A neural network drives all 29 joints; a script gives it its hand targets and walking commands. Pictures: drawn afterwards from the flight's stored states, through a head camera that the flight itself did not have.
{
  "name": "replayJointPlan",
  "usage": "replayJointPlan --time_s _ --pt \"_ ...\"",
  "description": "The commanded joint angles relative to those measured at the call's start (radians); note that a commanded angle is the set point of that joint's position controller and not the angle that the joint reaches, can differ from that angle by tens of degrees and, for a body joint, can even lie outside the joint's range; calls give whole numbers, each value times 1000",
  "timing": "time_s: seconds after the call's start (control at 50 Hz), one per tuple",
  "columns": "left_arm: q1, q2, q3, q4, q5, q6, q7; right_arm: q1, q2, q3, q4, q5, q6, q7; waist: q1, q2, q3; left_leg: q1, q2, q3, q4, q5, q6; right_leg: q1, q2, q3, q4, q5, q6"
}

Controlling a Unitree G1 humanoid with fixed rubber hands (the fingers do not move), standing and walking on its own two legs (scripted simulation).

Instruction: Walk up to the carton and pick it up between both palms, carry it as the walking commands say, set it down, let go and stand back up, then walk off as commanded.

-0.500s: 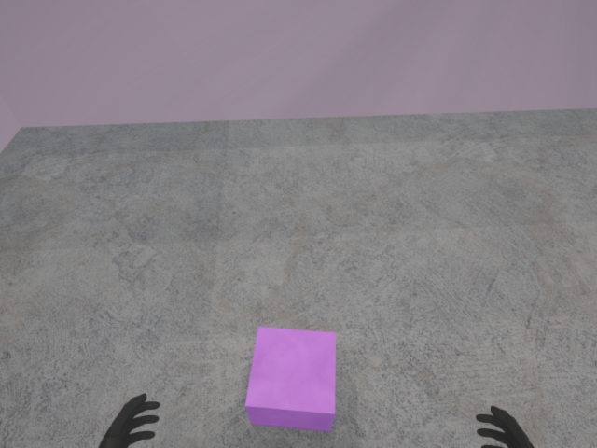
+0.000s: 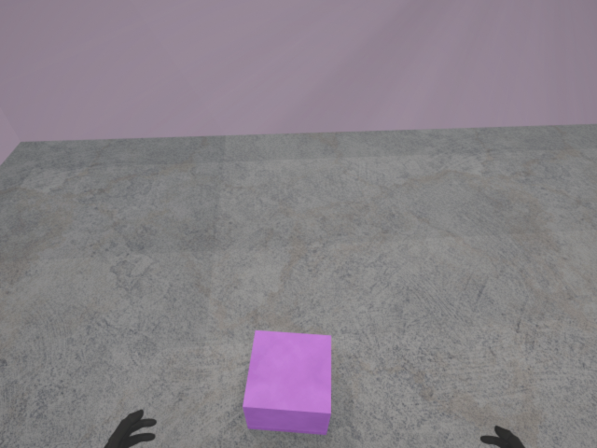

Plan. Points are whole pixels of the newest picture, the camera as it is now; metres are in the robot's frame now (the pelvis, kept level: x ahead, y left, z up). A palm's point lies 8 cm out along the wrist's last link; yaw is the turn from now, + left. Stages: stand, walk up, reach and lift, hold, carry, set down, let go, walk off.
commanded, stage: stand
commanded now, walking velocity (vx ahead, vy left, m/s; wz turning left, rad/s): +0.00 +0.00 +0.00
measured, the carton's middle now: (290, 381) +0.48 +0.04 -0.67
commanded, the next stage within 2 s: walk off in 0.70 s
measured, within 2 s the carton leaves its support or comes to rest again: neither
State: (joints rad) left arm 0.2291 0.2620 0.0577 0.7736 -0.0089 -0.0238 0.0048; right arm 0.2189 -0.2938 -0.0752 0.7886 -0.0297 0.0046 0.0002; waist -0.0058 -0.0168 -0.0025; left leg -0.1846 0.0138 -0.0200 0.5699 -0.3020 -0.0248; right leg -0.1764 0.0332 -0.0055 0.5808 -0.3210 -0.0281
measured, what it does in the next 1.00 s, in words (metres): stands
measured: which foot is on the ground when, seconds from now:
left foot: down 0.00-1.00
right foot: down 0.00-1.00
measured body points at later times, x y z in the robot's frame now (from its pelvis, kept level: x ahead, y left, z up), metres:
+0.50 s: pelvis +0.00 +0.00 +0.00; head -0.04 +0.01 +0.45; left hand +0.10 +0.27 -0.12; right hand +0.10 -0.29 -0.10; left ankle +0.01 +0.14 -0.73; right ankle +0.00 -0.10 -0.73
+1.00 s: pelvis -0.02 +0.01 +0.00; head -0.04 +0.02 +0.45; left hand +0.07 +0.28 -0.13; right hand +0.06 -0.29 -0.11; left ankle +0.01 +0.14 -0.73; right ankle +0.00 -0.10 -0.73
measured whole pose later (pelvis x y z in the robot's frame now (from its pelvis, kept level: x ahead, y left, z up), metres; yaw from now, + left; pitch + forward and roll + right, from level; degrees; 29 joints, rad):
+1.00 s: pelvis -0.02 +0.01 +0.00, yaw +0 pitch -5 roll +0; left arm 0.20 0.27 0.05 0.94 -0.01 -0.01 0.00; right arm 0.22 -0.30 -0.07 0.95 -0.03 0.00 0.00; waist 0.00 -0.03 0.04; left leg -0.19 0.01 -0.02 0.55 -0.26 -0.02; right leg -0.18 0.03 -0.01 0.54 -0.27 -0.03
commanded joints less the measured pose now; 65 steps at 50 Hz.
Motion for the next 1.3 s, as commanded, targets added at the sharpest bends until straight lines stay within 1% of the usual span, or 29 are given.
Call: replayJointPlan --time_s 0.0,0.12,0.16,0.18,0.22,0.24,0.26,0.3,0.42,0.54,0.6,0.64,0.66,0.7,0.74,0.86,0.88,0.94,0.96,0.98,1.02,1.08,1.12,1.14,1.16,1.2,1.24,1.26,1.28 --pt "-78 232 46 -63 47 -36 -3 -51 -188 -26 -73 -10 -48 -3 1 41 75 -53 59 -102 -143 57 60 -117 -98 141 -212 40 -5" --pt "-70 250 47 -24 44 -35 2 -57 -195 -20 -46 -6 -44 -7 4 -36 48 -7 58 -79 -114 145 60 -109 -123 162 -228 126 -20" --pt "-103 252 47 -23 52 -38 6 -75 -188 -15 -43 -5 -45 -8 -8 -36 68 -27 59 -90 -127 125 58 -106 -117 159 -219 138 -20" --pt "-89 236 46 -27 41 -40 5 -65 -198 -18 -35 3 -43 -7 6 7 49 -17 62 -84 -119 165 54 -99 -133 175 -224 175 -22" --pt "-81 263 48 -10 37 -35 5 -54 -192 -12 -20 2 -43 -8 5 -35 74 -8 66 -89 -136 173 55 -103 -121 160 -213 165 -15" --pt "-84 238 45 -7 40 -34 9 -72 -200 -16 -23 -2 -41 -9 1 18 47 1 66 -79 -120 166 52 -90 -121 153 -222 170 -14" --pt "-84 262 42 4 34 -34 9 -65 -192 -15 -24 14 -43 -8 -4 -31 48 -9 68 -92 -123 169 53 -94 -128 163 -217 176 -24" --pt "-96 251 41 1 39 -36 11 -69 -200 -11 -7 3 -44 -10 -2 16 44 -16 62 -82 -138 163 50 -77 -133 162 -216 166 -18" --pt "-94 254 40 34 41 -36 5 -73 -210 -11 21 6 -47 -9 5 1 73 -18 63 -85 -130 160 56 -82 -135 174 -228 179 -22" --pt "-86 254 42 51 28 -30 4 -80 -200 -6 28 7 -51 -12 19 22 109 -44 68 -92 -167 111 55 -103 -127 160 -234 91 -18" --pt "-104 263 35 60 35 -34 3 -88 -211 -6 54 5 -42 -12 4 -20 102 -34 73 -95 -171 61 59 -113 -129 176 -252 28 -23" --pt "-106 246 30 69 37 -31 4 -84 -215 -11 52 5 -44 -10 -2 14 104 -18 68 -89 -148 77 63 -115 -136 188 -275 42 -27" --pt "-126 273 36 72 45 -28 3 -69 -204 -4 58 13 -42 -10 -3 -33 84 -13 68 -87 -154 75 58 -99 -139 188 -274 27 -21" --pt "-124 259 32 77 40 -32 8 -68 -210 -5 73 9 -39 -5 -2 -34 94 -12 67 -78 -156 97 56 -110 -140 187 -272 16 -15" --pt "-120 258 33 83 33 -32 9 -77 -208 -8 74 7 -43 -6 0 7 125 -30 75 -91 -176 86 60 -127 -136 177 -265 25 -17" --pt "-110 260 33 105 31 -29 5 -73 -203 3 97 10 -47 -10 13 4 94 -31 80 -109 -195 95 58 -66 -129 158 -248 77 -21" --pt "-118 239 23 109 27 -28 4 -90 -206 4 102 15 -48 -11 16 47 97 -30 80 -101 -194 146 54 -68 -128 159 -246 141 -10" --pt "-59 116 -6 135 19 15 -2 -52 -91 29 128 35 -3 -5 13 34 84 -8 97 -73 -171 279 10 -79 -135 135 -219 286 8" --pt "-37 112 -7 139 19 25 -3 -35 -101 24 125 25 6 -11 14 36 94 -20 92 -74 -162 242 12 -75 -136 134 -217 304 14" --pt "-49 132 -1 130 21 33 6 -59 -113 14 119 29 13 -14 27 57 135 -37 94 -71 -144 246 9 -133 -150 155 -210 273 -4" --pt "-27 181 10 131 25 44 10 -27 -123 5 110 31 35 -22 16 -4 89 -12 78 -48 -73 239 11 -154 -175 177 -214 298 -13" --pt "-51 186 13 129 30 65 18 -23 -130 2 104 34 51 -24 -1 -66 119 -39 26 -9 19 66 10 -234 -208 229 -268 245 -48" --pt "-83 190 8 107 35 65 29 2 -113 -11 108 24 65 -26 -1 -122 122 -21 -19 38 182 -74 9 -282 -282 316 -333 175 -97" --pt "-72 227 21 109 38 69 29 32 -100 -15 117 21 70 -25 7 -192 115 -53 -28 38 292 -180 15 -280 -326 357 -351 167 -131" --pt "-73 232 20 108 49 70 28 28 -101 -19 103 9 72 -28 8 -205 109 -72 -20 23 347 -232 28 -257 -341 362 -346 246 -148" --pt "-90 238 28 85 58 74 28 -2 -77 -21 86 18 65 -23 22 -164 92 -101 -24 23 427 -257 25 -267 -329 314 -320 279 -189" --pt "-96 203 28 95 55 78 29 32 -62 -20 95 18 63 -28 -12 -185 95 -78 15 20 278 -163 19 -243 -281 267 -265 420 -131" --pt "-46 197 25 97 52 85 31 36 -63 -20 114 25 65 -29 10 -128 86 -82 -6 49 245 -147 9 -207 -267 263 -239 446 -132" --pt "-64 211 31 101 47 87 33 57 -9 -7 125 29 67 -33 -11 -116 98 -75 -5 55 156 -121 6 -180 -260 263 -209 462 -129"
